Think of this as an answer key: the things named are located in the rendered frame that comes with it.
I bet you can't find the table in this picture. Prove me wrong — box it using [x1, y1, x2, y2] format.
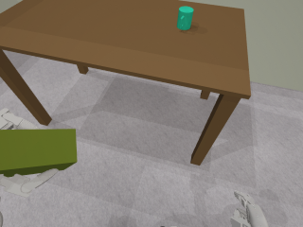
[0, 0, 251, 166]

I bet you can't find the robot left hand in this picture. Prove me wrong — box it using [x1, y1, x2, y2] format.
[0, 108, 59, 198]

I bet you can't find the robot right hand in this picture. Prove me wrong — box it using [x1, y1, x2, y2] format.
[230, 190, 269, 227]

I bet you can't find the sponge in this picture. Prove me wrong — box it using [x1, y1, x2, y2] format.
[0, 129, 78, 178]

